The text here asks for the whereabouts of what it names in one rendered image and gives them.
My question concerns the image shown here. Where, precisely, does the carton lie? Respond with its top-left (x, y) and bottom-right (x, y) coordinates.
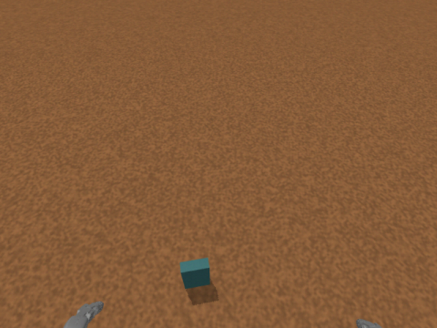
top-left (180, 258), bottom-right (210, 289)

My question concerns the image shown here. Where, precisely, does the left robot hand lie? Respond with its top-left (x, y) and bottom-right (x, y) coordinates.
top-left (64, 301), bottom-right (104, 328)

